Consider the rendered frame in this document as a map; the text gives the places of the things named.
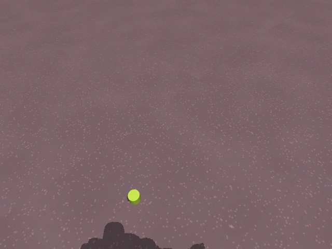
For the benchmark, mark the tin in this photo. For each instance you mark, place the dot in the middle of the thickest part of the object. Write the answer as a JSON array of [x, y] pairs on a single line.
[[134, 196]]

